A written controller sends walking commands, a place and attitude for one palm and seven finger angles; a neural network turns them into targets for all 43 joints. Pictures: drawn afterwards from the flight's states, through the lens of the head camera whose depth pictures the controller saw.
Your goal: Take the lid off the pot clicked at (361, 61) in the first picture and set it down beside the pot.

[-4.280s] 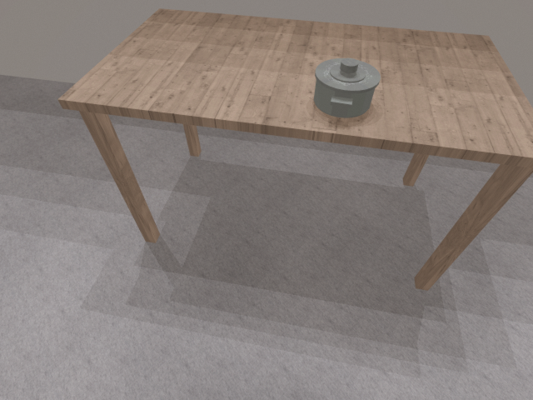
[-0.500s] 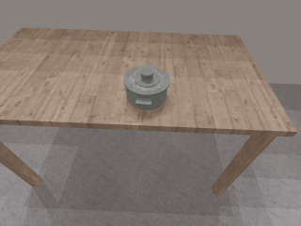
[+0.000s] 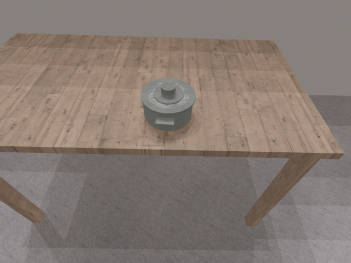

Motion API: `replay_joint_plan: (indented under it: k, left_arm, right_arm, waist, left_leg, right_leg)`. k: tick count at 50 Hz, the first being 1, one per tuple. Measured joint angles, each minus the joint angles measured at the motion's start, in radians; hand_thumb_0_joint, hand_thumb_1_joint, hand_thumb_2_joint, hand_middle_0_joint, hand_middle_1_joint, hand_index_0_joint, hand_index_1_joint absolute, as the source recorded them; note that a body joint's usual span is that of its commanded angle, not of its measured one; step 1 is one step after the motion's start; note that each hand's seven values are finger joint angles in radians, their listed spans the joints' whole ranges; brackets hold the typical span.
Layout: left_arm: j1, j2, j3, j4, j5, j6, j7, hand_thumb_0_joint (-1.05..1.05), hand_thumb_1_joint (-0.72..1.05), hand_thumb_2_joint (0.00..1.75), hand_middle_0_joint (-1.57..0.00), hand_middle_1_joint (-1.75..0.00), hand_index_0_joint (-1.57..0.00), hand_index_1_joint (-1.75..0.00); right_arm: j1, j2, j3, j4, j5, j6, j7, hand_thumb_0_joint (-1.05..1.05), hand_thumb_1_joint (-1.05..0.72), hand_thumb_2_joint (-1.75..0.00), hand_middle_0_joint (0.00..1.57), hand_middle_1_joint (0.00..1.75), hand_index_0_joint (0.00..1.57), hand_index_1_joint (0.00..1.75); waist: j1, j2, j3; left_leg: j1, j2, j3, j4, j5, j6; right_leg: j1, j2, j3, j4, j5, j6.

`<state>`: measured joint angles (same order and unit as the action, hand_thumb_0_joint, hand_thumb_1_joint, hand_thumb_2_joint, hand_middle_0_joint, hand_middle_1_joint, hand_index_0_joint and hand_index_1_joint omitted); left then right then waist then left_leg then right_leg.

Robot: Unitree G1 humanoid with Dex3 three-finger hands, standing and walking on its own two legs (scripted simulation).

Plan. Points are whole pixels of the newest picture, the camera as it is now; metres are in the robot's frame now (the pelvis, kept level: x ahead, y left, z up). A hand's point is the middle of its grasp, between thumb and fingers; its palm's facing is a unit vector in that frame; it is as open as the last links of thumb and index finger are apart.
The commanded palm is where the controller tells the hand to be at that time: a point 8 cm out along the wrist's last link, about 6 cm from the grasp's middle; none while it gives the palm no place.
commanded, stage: look again from close up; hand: left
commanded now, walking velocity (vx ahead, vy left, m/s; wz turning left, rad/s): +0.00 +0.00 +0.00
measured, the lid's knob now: (168, 88) +0.56 +0.06 +0.09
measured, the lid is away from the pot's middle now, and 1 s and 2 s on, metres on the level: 0.00 0.00 0.00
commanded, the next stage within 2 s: shuffle to correct the standing spot in 0.26 s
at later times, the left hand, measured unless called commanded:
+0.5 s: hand out of the picture -0.05 +0.17 -0.17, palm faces +0.02 -0.98 -0.17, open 7.4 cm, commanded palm none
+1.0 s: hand out of the picture -0.01 +0.12 -0.19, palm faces +0.02 -0.99 -0.11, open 7.4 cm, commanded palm none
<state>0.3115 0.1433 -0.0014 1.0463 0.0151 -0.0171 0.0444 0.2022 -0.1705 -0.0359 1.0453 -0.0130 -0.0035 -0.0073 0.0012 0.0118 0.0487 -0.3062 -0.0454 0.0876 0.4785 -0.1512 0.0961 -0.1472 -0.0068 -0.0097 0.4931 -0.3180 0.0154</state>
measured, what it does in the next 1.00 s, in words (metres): stands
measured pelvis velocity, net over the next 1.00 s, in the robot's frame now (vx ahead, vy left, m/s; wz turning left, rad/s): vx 0.03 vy -0.03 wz -0.03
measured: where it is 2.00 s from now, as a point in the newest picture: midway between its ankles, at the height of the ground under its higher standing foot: outside the picture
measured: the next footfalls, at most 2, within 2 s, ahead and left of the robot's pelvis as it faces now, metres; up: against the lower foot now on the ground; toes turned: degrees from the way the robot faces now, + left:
right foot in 1.18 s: +0.13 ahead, -0.20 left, +0.00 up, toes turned +1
left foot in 1.46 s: +0.19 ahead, +0.02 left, +0.00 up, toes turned +5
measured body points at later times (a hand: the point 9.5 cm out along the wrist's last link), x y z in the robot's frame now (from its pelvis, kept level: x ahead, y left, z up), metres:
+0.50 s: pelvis -0.01 +0.00 +0.00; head +0.01 +0.01 +0.45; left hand -0.05 +0.22 -0.16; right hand +0.00 -0.22 -0.15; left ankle +0.07 +0.06 -0.73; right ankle -0.03 -0.13 -0.73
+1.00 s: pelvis +0.03 -0.03 -0.01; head +0.05 -0.02 +0.44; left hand -0.01 +0.17 -0.17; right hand +0.01 -0.24 -0.16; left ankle +0.07 +0.06 -0.73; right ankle -0.03 -0.13 -0.71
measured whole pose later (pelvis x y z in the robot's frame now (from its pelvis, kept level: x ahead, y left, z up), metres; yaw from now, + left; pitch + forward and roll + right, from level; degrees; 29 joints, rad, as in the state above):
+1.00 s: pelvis +0.03 -0.03 -0.01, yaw -2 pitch +0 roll +1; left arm 0.37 0.11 0.03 1.11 0.03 0.02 0.00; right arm 0.31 -0.10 -0.06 1.08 -0.03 -0.03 -0.02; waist -0.01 -0.04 0.04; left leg -0.33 -0.02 0.11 0.57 -0.25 0.06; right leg -0.30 0.01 -0.01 0.83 -0.45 -0.04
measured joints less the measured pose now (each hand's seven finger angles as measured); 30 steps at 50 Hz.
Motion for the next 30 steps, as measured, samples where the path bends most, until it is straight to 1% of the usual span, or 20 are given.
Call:
replay_joint_plan:
  k: [16, 22, 30]
  left_arm:
    - [0.033, 0.001, -0.005, 0.052, -0.001, 0.005, -0.003, 0.01, 0.90, 0.90, -0.20, -0.30, -0.20, -0.30]
    - [0.044, -0.002, -0.005, 0.064, 0.000, 0.004, -0.004, 0.01, 0.90, 0.90, -0.20, -0.30, -0.20, -0.30]
    - [0.073, -0.012, 0.005, 0.068, 0.005, 0.016, -0.018, 0.01, 0.90, 0.90, -0.20, -0.30, -0.20, -0.30]
  right_arm:
    - [0.035, 0.011, 0.001, 0.055, 0.004, 0.004, -0.002, 0.00, -0.93, -0.90, 0.20, 0.30, 0.20, 0.30]
    - [0.044, 0.017, -0.001, 0.069, 0.003, 0.005, -0.004, 0.00, -0.93, -0.90, 0.20, 0.30, 0.20, 0.30]
    - [0.060, 0.031, -0.016, 0.077, -0.003, 0.012, -0.006, 0.01, -0.92, -0.90, 0.20, 0.30, 0.20, 0.30]
  waist:
    - [0.001, -0.010, 0.012]
    - [0.000, -0.009, 0.005]
    - [-0.001, -0.011, -0.019]
  left_leg:
    - [0.019, -0.008, 0.011, -0.058, 0.034, 0.005]
    - [0.023, -0.012, 0.010, -0.079, 0.048, 0.003]
    - [0.006, -0.005, 0.011, -0.061, 0.024, -0.005]
  right_leg:
    - [0.003, -0.008, 0.011, -0.032, 0.025, 0.005]
    - [0.000, -0.011, 0.011, -0.037, 0.030, 0.004]
    - [-0.020, -0.004, 0.010, -0.013, -0.001, -0.027]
